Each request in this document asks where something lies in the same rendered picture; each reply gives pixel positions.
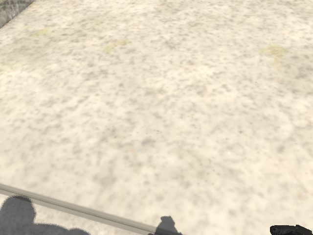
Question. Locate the robot right hand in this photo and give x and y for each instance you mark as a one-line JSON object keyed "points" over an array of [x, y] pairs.
{"points": [[289, 230]]}

